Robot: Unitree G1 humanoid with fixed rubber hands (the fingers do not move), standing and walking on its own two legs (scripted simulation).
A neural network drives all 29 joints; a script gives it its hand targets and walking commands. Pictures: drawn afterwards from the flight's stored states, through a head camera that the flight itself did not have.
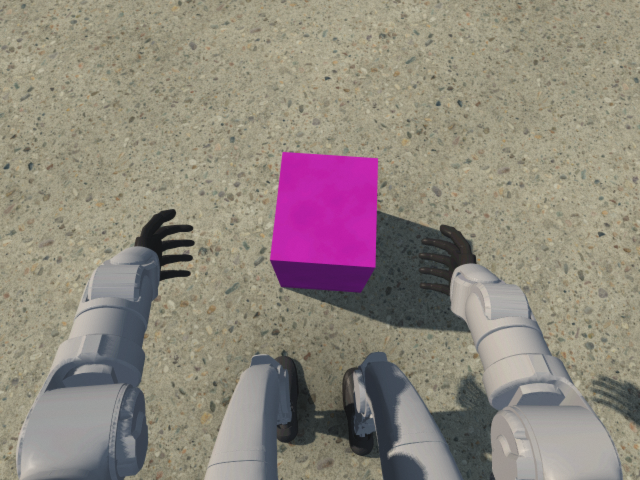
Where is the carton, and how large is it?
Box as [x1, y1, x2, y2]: [270, 152, 377, 292]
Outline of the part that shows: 282,152 270,260 280,285 289,287 360,292 375,265 377,158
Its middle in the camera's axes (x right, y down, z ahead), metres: +0.02 -0.02 +1.02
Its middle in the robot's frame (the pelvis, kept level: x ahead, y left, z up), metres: +0.59 -0.05 -0.55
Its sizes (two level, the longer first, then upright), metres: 0.268 0.228 0.286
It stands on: the floor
